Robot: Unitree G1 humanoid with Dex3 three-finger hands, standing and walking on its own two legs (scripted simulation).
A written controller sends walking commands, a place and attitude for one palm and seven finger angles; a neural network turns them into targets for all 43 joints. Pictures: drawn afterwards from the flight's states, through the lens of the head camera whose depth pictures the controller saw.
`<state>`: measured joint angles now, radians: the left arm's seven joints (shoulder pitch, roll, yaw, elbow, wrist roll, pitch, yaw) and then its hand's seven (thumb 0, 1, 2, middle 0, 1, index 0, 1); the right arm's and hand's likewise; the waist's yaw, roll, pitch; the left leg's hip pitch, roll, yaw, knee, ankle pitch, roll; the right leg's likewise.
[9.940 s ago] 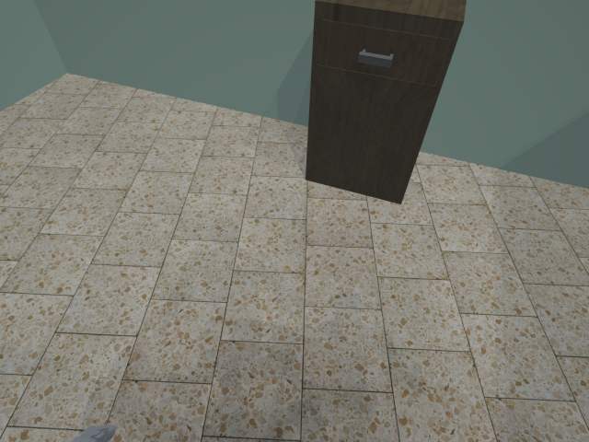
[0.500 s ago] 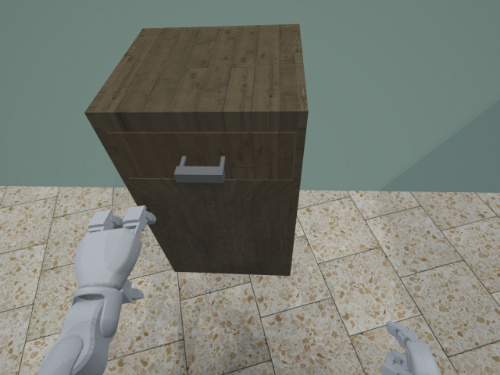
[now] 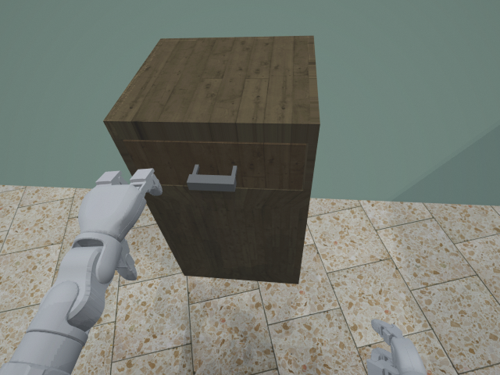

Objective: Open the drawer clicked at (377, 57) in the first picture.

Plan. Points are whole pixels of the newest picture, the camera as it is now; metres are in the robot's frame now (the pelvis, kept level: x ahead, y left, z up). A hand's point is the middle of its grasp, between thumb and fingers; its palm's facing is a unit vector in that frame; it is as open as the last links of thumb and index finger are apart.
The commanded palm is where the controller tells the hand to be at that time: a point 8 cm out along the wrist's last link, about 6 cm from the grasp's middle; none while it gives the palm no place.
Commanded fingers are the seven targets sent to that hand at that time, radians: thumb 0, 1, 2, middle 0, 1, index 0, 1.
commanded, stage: raise the hand with hooked fingers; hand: left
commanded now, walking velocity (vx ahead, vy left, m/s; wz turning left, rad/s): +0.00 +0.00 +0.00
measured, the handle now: (213, 175) +0.57 +0.18 -0.07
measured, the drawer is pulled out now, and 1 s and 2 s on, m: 0.00 0.00 0.00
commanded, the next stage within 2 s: move the hooked fingers above the handle in 0.30 s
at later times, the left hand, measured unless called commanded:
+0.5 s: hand (141, 230) +0.31 +0.23 +0.07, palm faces +0.02 -0.07 -1.00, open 13.9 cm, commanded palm +0.30 +0.23 +0.12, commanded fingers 0.00 -0.50 0.30 -0.30 -1.20 -0.30 -1.20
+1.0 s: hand (171, 203) +0.39 +0.21 +0.03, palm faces -0.05 -0.04 -1.00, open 13.8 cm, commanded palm +0.38 +0.21 +0.09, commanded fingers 0.00 -0.50 0.30 -0.30 -1.20 -0.30 -1.20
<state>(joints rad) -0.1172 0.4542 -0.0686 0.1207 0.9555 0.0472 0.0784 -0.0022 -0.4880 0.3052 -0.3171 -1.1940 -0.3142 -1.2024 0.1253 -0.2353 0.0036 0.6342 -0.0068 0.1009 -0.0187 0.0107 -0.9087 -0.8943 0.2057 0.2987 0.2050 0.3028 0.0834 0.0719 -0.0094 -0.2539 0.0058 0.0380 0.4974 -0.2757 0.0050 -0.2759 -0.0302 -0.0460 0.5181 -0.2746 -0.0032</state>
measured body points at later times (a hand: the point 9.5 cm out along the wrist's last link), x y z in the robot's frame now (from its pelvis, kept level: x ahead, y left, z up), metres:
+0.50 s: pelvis +0.00 -0.01 +0.00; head +0.02 -0.04 +0.45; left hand +0.30 +0.23 +0.12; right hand +0.18 -0.23 -0.12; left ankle -0.01 +0.12 -0.74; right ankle +0.00 -0.12 -0.74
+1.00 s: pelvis +0.00 -0.01 -0.01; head +0.05 -0.03 +0.44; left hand +0.39 +0.21 +0.08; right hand +0.10 -0.27 -0.14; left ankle -0.01 +0.12 -0.74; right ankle +0.00 -0.12 -0.74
